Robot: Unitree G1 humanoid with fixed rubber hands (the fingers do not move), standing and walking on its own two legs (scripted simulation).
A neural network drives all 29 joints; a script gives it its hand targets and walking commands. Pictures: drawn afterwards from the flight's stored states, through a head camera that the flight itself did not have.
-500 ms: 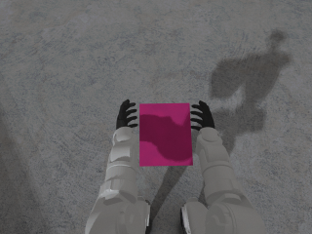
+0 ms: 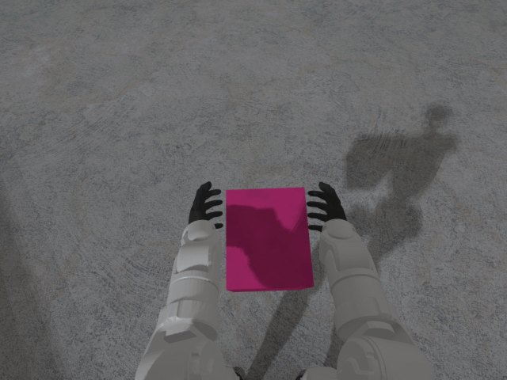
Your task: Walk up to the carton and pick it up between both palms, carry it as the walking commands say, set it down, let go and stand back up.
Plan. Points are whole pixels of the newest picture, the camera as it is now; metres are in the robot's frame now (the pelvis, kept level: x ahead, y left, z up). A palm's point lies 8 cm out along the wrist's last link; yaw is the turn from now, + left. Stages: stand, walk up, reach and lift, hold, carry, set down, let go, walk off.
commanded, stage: reach and lift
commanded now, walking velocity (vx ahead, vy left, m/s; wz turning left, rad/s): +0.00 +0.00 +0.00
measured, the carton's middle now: (266, 244) +0.36 +0.00 -0.09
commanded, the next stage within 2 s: hold in 1.56 s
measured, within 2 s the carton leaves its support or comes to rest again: neither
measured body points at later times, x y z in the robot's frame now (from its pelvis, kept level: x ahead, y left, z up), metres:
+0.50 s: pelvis +0.01 -0.01 +0.01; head -0.05 -0.01 +0.46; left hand +0.34 +0.11 +0.07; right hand +0.34 -0.12 +0.06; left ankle +0.06 +0.12 -0.73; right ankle +0.05 -0.14 -0.73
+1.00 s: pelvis +0.00 +0.00 +0.01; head -0.04 +0.00 +0.46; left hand +0.34 +0.11 +0.06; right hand +0.34 -0.12 +0.06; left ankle +0.06 +0.12 -0.73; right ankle +0.05 -0.14 -0.73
